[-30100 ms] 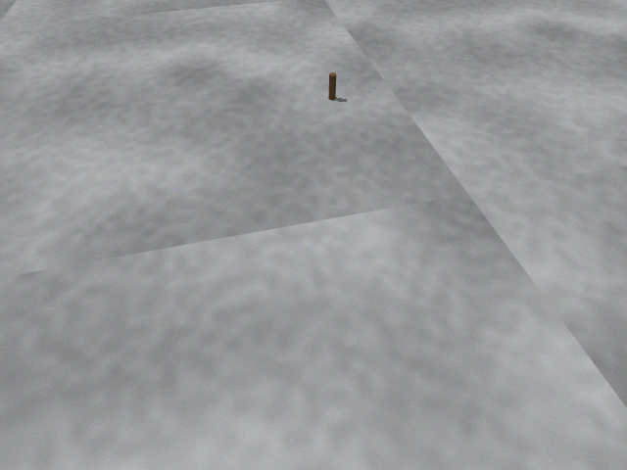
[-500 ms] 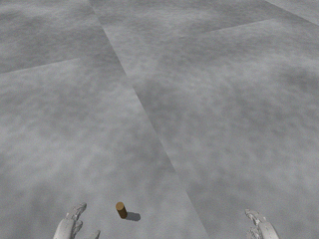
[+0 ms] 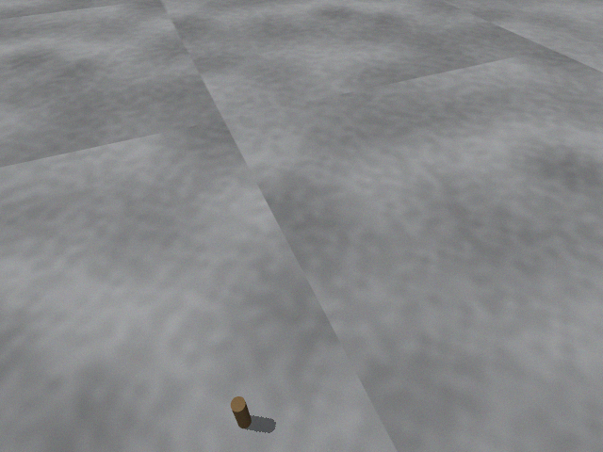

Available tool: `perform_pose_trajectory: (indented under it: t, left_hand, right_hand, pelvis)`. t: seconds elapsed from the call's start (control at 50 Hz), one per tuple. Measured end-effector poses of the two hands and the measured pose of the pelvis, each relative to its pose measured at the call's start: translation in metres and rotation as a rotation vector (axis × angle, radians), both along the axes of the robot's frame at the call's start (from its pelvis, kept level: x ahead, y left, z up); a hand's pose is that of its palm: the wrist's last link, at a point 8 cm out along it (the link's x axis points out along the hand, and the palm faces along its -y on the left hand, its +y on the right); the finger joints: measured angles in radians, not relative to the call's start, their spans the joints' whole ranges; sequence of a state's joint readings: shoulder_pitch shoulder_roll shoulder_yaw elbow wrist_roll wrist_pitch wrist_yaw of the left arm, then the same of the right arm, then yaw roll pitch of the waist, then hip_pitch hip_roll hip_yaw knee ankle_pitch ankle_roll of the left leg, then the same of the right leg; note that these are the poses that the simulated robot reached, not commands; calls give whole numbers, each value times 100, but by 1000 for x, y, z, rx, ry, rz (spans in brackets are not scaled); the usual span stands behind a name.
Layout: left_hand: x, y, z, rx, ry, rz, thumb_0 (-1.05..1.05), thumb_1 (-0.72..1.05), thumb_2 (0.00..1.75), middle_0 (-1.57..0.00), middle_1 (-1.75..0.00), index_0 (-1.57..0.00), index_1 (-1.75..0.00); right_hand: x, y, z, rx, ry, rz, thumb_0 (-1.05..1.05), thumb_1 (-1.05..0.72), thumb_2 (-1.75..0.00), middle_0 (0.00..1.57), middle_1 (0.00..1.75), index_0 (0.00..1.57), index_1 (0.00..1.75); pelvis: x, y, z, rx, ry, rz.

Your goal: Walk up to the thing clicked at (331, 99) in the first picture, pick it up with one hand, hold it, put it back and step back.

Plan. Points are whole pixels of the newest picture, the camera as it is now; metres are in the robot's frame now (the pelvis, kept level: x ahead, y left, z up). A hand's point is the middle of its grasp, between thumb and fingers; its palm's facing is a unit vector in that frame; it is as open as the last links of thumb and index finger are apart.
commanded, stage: stand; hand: left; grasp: from the side
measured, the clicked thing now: (241, 413) +0.40 +0.20 -0.70
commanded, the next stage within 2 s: step back in 1.60 s
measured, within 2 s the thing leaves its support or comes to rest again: neither
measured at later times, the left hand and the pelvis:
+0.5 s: hand out of the picture +0.04 +0.24 -0.16, palm faces -0.02 -0.94 -0.34, open 7.4 cm; pelvis +0.00 -0.01 +0.01, yaw +0 degrees
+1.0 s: hand out of the picture +0.10 +0.24 -0.15, palm faces -0.02 -0.94 -0.33, open 7.4 cm; pelvis +0.02 -0.01 +0.01, yaw -1 degrees
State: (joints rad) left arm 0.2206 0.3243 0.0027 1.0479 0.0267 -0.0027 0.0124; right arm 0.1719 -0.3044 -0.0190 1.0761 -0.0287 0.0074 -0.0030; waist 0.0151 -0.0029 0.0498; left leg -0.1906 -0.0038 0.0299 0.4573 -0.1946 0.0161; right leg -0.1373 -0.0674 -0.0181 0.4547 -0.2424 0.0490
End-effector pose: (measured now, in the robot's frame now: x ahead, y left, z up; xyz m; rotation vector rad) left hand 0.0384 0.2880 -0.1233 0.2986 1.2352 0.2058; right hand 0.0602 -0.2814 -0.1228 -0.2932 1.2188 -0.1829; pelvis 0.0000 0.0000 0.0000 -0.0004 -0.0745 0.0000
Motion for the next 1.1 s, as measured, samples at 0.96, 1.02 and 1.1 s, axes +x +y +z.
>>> perform_pose_trajectory:
  t: [0.96, 1.02, 1.1]
  left_hand:
    - [49, -8, 10, -1, -9, -22, 0, 90, 90, -21, -30, -20, -30]
    - [53, -8, 11, 0, -14, -23, 0, 91, 90, -21, -30, -20, -30]
    - [56, -7, 11, 0, -15, -24, 0, 91, 90, -21, -30, -20, -30]
  right_hand:
    - [12, -20, 6, -11, 33, -37, 1, -90, -90, 20, 30, 21, 30]
    - [16, -20, 6, -13, 28, -37, 1, -90, -90, 20, 30, 21, 30]
    - [20, -21, 8, -15, 23, -38, 1, -90, -90, 20, 30, 21, 30]
  pelvis:
    - [17, -9, 8, 3, 18, -13]
    - [18, -8, 8, 4, 18, -14]
    - [21, -8, 9, 4, 19, -16]
